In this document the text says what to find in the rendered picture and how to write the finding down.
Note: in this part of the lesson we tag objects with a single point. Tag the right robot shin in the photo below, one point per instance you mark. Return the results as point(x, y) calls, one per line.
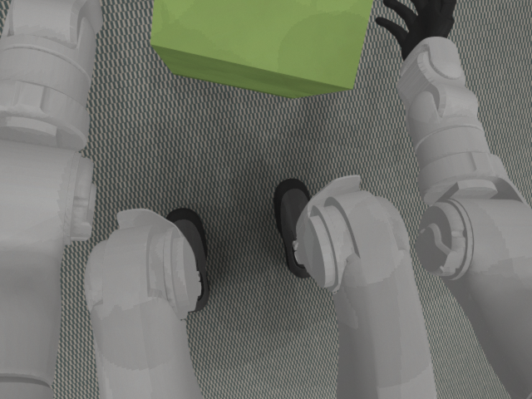
point(339, 186)

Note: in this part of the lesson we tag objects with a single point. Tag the left robot forearm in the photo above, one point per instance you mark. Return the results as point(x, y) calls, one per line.
point(47, 54)

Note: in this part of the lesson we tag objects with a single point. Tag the right robot forearm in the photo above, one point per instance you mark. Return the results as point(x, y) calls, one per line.
point(448, 139)

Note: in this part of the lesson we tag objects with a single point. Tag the left robot upper arm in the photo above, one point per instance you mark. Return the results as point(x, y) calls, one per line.
point(47, 200)

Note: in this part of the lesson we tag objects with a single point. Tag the robot right hand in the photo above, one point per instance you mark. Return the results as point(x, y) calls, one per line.
point(434, 20)

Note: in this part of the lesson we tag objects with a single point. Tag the carton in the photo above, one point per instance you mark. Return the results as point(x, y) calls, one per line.
point(288, 48)

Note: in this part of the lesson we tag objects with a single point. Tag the right robot upper arm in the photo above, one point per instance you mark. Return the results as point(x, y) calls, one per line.
point(482, 251)

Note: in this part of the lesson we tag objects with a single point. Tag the robot right foot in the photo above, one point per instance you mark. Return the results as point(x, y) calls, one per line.
point(290, 198)

